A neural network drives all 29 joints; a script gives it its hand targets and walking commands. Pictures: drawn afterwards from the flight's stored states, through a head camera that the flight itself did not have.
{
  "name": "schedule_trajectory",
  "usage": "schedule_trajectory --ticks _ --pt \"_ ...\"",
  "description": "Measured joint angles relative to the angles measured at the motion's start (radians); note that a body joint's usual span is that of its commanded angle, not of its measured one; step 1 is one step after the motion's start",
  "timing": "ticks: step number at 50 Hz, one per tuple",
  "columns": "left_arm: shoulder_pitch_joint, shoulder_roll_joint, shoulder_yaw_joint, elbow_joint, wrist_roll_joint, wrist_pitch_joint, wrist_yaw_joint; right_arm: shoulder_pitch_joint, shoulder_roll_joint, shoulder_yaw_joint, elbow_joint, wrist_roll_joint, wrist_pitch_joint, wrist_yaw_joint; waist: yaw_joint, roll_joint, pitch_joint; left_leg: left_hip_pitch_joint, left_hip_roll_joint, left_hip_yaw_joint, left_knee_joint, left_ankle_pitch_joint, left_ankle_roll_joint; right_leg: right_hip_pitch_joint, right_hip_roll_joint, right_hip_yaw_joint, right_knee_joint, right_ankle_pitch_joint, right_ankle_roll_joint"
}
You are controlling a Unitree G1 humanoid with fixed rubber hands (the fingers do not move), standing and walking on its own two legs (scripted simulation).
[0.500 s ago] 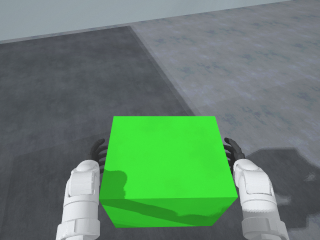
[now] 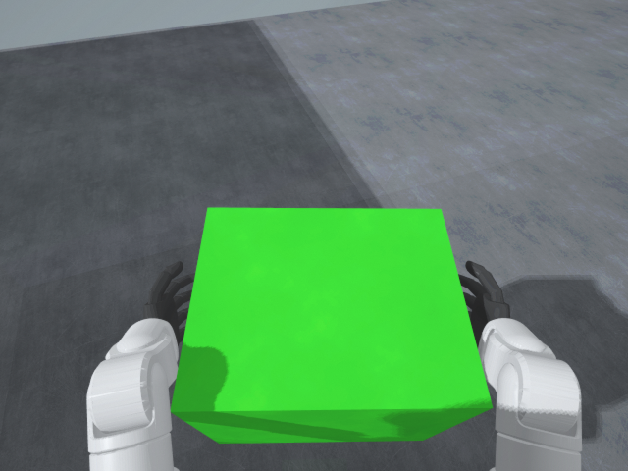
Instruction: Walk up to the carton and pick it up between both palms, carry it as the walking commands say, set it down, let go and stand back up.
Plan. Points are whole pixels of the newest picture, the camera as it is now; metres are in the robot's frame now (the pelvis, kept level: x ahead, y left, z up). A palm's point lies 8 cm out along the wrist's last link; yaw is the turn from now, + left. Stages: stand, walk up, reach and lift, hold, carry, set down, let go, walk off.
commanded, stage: carry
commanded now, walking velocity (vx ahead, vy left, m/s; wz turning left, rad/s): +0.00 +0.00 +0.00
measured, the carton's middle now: (323, 333) +0.28 +0.01 +0.02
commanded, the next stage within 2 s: none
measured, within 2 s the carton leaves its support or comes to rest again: neither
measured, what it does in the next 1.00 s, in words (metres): stands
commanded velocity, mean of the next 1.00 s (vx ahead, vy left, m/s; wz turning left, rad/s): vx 0.00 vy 0.00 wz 0.00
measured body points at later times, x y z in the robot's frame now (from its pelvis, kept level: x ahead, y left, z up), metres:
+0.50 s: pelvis +0.05 +0.01 +0.00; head +0.06 +0.01 +0.45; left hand +0.31 +0.20 +0.07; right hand +0.31 -0.18 +0.07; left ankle -0.04 +0.11 -0.72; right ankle +0.01 -0.14 -0.72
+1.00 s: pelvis +0.02 +0.00 +0.00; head +0.00 +0.00 +0.45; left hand +0.27 +0.20 +0.08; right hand +0.27 -0.18 +0.08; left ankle -0.04 +0.11 -0.73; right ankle +0.01 -0.14 -0.73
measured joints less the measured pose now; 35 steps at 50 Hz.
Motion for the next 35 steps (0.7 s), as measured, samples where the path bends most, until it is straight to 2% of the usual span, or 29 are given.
schedule_trajectory --ticks 6,12,35 --pt "0.033 -0.032 -0.009 -0.077 -0.016 0.078 0.025 0.052 -0.025 0.000 -0.099 0.045 0.094 -0.026 0.000 0.000 -0.024 -0.019 0.000 0.000 0.023 -0.005 0.000 0.024 -0.001 -0.004 0.000 -0.094 0.009" --pt "0.060 -0.032 -0.005 -0.119 -0.024 0.124 0.042 0.058 -0.012 0.000 -0.109 0.058 0.129 -0.036 0.000 0.000 -0.045 -0.019 0.000 0.000 0.024 -0.011 0.000 0.024 -0.001 -0.004 0.000 -0.098 0.010" --pt "0.064 -0.032 -0.004 -0.128 -0.037 0.127 0.054 0.059 -0.011 0.000 -0.120 0.059 0.137 -0.039 0.000 0.000 -0.057 -0.019 0.000 0.000 0.024 -0.005 0.000 0.026 -0.001 -0.004 0.000 -0.111 0.010"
